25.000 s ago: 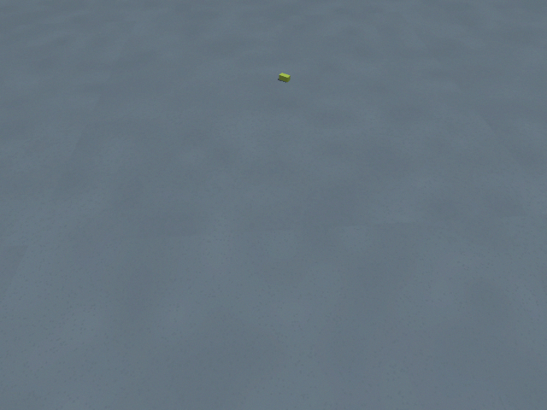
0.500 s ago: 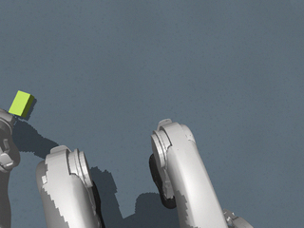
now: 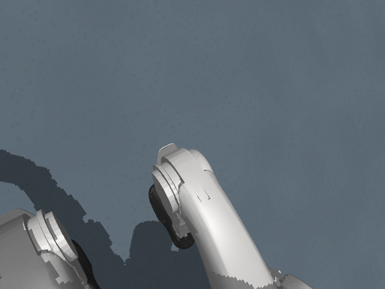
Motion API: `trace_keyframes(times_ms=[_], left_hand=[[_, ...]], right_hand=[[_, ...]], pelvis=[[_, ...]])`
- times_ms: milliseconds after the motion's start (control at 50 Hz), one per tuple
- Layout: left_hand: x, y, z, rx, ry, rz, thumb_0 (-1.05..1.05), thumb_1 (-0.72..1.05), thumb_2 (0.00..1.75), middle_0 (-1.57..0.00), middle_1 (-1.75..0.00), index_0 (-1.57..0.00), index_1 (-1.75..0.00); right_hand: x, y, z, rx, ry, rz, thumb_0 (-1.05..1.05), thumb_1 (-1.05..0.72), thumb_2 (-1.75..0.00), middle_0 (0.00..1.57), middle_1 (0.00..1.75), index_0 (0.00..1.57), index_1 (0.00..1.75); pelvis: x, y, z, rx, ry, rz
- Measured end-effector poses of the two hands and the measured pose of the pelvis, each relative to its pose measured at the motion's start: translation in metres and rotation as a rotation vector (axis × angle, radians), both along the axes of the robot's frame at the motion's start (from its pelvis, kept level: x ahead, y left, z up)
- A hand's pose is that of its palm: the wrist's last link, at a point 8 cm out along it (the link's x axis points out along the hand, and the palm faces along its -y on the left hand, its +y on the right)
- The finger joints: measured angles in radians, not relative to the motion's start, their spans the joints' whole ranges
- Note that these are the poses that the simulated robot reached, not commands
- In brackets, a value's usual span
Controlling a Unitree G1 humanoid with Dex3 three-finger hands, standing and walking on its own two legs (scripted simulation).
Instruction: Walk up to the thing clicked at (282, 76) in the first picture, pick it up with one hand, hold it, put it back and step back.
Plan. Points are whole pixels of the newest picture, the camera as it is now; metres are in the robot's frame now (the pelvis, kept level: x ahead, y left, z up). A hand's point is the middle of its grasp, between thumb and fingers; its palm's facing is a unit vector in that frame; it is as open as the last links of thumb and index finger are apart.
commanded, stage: approach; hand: left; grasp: from above
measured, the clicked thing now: out of the picture +0.46 +0.33 -0.31
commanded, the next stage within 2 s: rest palm in 0.12 s
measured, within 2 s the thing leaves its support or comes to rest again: neither
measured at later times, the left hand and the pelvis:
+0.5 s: hand out of the picture +0.43 +0.35 -0.21, palm faces -0.24 -0.38 -0.90, open 14.1 cm; pelvis -0.01 +0.00 +0.00, yaw +1 degrees
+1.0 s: hand out of the picture +0.45 +0.32 -0.26, palm faces -0.19 -0.39 -0.90, open 14.2 cm; pelvis -0.01 +0.01 +0.00, yaw -2 degrees
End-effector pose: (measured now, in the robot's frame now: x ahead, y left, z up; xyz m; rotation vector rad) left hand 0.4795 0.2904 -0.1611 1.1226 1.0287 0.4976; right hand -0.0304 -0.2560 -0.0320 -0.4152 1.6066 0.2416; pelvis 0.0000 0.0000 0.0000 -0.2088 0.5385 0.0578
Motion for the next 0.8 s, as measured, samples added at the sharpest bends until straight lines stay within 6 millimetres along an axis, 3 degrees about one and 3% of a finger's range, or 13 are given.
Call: trace_keyframes(times_ms=[80,180,320,420,620,800], left_hand=[[0.008,0.000,0.001,0.019,-0.011,0.006,0.00,-0.55,0.97,-0.14,-1.02,-0.13,-1.03],[0.003,0.018,0.010,0.047,-0.019,0.025,0.00,-0.58,0.97,-0.12,-1.05,-0.11,-1.06],[-0.033,0.057,0.024,0.044,0.047,0.088,0.00,-0.57,0.97,-0.10,-1.05,-0.10,-1.05],[-0.051,0.070,0.021,0.025,0.103,0.072,0.00,-0.55,0.97,-0.10,-1.04,-0.10,-1.04],[-0.040,0.041,-0.008,0.001,0.081,-0.042,0.00,-0.52,0.95,-0.10,-1.06,-0.11,-1.05],[-0.031,0.021,-0.032,0.001,0.060,-0.018,0.00,-0.54,0.98,-0.11,-1.03,-0.10,-1.04]], right_hand=[[-0.013,0.003,0.006,0.013,0.040,-0.033,0.00,-0.92,-0.90,0.19,0.30,0.19,0.30],[-0.015,0.007,0.002,0.033,0.043,-0.081,0.00,-0.93,-0.90,0.19,0.30,0.19,0.30],[0.007,0.008,-0.016,0.056,-0.027,-0.068,0.00,-0.92,-0.90,0.19,0.30,0.20,0.30],[0.026,0.005,-0.024,0.044,-0.089,-0.008,0.00,-0.92,-0.90,0.19,0.30,0.19,0.30],[0.045,0.003,-0.012,0.005,-0.124,0.083,0.00,-0.92,-0.90,0.19,0.30,0.19,0.30],[0.028,0.006,0.007,-0.003,-0.059,0.088,0.00,-0.92,-0.90,0.19,0.30,0.19,0.30]], pelvis=[[0.000,0.001,0.001,-0.008,0.001,-0.010],[0.000,0.001,0.003,-0.009,0.015,-0.018],[-0.002,0.001,0.002,0.004,0.019,-0.008],[-0.006,0.002,0.000,0.009,-0.002,0.008],[-0.006,0.002,0.004,-0.005,-0.011,0.009],[-0.005,0.003,0.005,-0.024,-0.025,-0.005]])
